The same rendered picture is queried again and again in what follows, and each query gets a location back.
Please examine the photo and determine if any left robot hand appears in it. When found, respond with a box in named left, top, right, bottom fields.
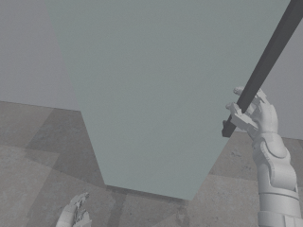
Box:
left=56, top=192, right=92, bottom=227

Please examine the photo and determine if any right robot hand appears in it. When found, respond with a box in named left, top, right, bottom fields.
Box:
left=225, top=86, right=278, bottom=141

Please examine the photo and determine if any robot right forearm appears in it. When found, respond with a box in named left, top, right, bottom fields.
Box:
left=252, top=132, right=303, bottom=227

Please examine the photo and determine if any handle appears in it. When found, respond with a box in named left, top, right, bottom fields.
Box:
left=222, top=0, right=303, bottom=138

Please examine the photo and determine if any fridge door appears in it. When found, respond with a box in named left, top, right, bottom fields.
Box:
left=44, top=0, right=302, bottom=201

